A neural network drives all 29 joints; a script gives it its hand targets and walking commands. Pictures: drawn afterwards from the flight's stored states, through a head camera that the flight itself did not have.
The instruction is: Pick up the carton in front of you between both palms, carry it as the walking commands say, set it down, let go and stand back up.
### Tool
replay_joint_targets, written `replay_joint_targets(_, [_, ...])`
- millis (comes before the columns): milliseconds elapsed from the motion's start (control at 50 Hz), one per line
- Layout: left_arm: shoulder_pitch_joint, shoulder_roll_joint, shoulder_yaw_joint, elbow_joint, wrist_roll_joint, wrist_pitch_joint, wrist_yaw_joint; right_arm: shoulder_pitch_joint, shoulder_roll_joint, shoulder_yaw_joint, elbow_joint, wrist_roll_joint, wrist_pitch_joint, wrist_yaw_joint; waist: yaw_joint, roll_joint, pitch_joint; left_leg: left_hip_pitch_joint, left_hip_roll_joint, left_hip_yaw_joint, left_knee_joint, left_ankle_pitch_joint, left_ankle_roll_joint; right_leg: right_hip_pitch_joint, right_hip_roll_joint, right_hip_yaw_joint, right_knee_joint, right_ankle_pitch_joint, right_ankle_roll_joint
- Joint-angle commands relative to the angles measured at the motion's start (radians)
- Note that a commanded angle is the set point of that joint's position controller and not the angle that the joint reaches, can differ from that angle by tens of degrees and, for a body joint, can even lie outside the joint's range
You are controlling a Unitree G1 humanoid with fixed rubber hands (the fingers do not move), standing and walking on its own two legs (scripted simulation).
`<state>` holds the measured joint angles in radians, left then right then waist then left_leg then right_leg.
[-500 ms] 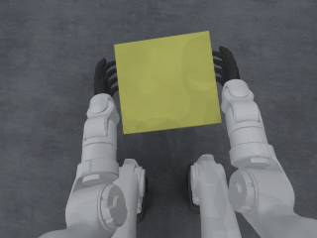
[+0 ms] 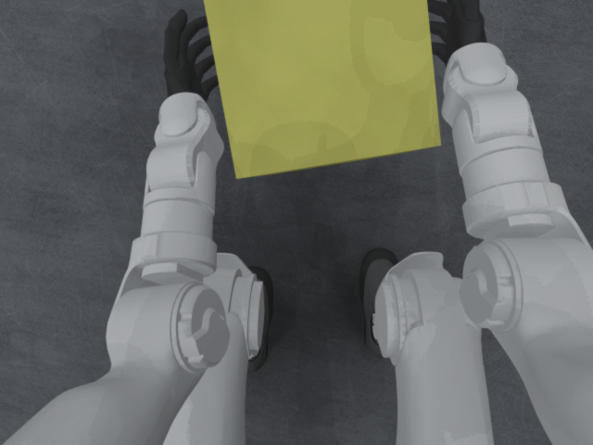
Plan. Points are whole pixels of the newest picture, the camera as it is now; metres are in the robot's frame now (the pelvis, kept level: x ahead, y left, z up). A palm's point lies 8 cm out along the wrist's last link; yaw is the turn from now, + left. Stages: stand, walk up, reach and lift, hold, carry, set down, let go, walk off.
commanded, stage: set down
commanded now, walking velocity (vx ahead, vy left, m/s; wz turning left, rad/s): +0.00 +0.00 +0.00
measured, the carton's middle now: (322, 88) +0.52 -0.04 -0.23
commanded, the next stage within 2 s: none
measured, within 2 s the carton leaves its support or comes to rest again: rests again in 0.52 s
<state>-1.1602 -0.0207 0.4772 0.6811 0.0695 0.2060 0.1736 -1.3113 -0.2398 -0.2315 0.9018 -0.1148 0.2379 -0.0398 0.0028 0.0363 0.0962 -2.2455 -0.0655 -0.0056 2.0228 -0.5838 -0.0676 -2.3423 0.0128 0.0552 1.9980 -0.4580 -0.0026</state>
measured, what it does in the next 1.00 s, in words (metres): stands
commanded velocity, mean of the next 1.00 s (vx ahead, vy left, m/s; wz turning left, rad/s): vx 0.00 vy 0.00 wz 0.00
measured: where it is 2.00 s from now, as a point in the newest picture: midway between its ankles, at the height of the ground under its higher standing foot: (315, 328)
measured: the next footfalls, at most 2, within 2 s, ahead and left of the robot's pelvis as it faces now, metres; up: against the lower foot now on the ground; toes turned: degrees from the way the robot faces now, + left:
none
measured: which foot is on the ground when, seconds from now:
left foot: down 0.00-1.00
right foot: down 0.00-1.00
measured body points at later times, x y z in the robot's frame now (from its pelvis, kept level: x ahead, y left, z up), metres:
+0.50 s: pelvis +0.00 +0.00 -0.04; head +0.35 -0.05 +0.24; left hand +0.53 +0.11 -0.19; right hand +0.54 -0.19 -0.21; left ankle +0.10 +0.13 -0.38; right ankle +0.12 -0.12 -0.38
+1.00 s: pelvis -0.01 +0.01 -0.04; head +0.35 -0.04 +0.22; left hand +0.54 +0.13 -0.20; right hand +0.54 -0.19 -0.22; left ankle +0.10 +0.13 -0.38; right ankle +0.12 -0.12 -0.38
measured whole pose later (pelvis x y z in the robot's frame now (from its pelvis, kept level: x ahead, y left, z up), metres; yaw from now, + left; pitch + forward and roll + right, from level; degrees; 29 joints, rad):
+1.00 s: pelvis -0.01 +0.01 -0.04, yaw +1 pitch +37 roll +3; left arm -1.36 0.11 0.47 0.98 0.07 0.14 0.07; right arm -1.46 -0.33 -0.23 1.14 -0.10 0.16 0.06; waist -0.01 0.08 0.28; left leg -2.26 -0.12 -0.01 2.19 -0.59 -0.07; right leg -2.34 -0.03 0.06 2.17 -0.49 0.00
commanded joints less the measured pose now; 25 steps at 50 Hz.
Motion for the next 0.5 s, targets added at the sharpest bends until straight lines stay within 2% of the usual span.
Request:
replay_joint_targets(0, [-0.707, -0.76, -0.534, -0.044, -0.111, -0.029, -0.248, -0.525, 0.863, 0.384, -0.071, 0.134, -0.041, 0.229, -0.006, -0.113, -1.209, 0.428, -0.102, 0.108, -0.118, 0.248, 0.011, 0.858, 0.084, -0.081, -0.081, 0.281, 0.019])
replay_joint_targets(60, [-0.739, -0.775, -0.583, -0.079, -0.154, -0.038, -0.243, -0.576, 0.873, 0.431, -0.12, 0.179, -0.051, 0.223, -0.007, -0.126, -1.307, 0.467, -0.102, 0.115, -0.081, 0.291, 0.011, 0.933, 0.081, -0.086, -0.043, 0.338, 0.019])
replay_joint_targets(100, [-0.707, -0.813, -0.579, -0.047, -0.172, -0.037, -0.244, -0.616, 0.885, 0.454, -0.16, 0.199, -0.057, 0.22, -0.017, -0.149, -1.327, 0.475, -0.107, 0.111, -0.063, 0.321, 0.017, 0.939, 0.081, -0.092, -0.034, 0.369, 0.022])
replay_joint_targets(160, [-0.665, -0.829, -0.547, 0.028, -0.155, -0.026, -0.262, -0.56, 0.888, 0.436, -0.098, 0.189, -0.057, 0.23, -0.019, -0.135, -1.204, 0.396, -0.107, 0.113, -0.044, 0.311, 0.015, 0.893, 0.079, -0.081, -0.022, 0.373, 0.017])
replay_joint_targets(240, [-0.668, -0.816, -0.525, 0.042, -0.136, -0.029, -0.278, -0.513, 0.888, 0.393, -0.034, 0.17, -0.059, 0.241, -0.019, -0.114, -1.085, 0.331, -0.107, 0.113, -0.035, 0.274, 0.019, 0.808, 0.083, -0.08, -0.01, 0.335, 0.008])
replay_joint_targets(360, [-0.673, -0.779, -0.48, 0.082, -0.124, -0.046, -0.271, -0.558, 0.844, 0.366, -0.004, 0.175, -0.083, 0.241, -0.015, -0.1, -0.999, 0.331, -0.107, 0.102, -0.025, 0.249, 0.027, 0.728, 0.079, -0.079, 0.004, 0.283, 0.002])
replay_joint_targets(480, [-0.678, -0.753, -0.439, 0.143, -0.121, -0.054, -0.27, -0.598, 0.779, 0.345, 0.028, 0.177, -0.104, 0.238, -0.035, -0.087, -0.931, 0.332, -0.109, 0.094, -0.015, 0.223, 0.03, 0.685, 0.071, -0.078, 0.011, 0.241, -0.006])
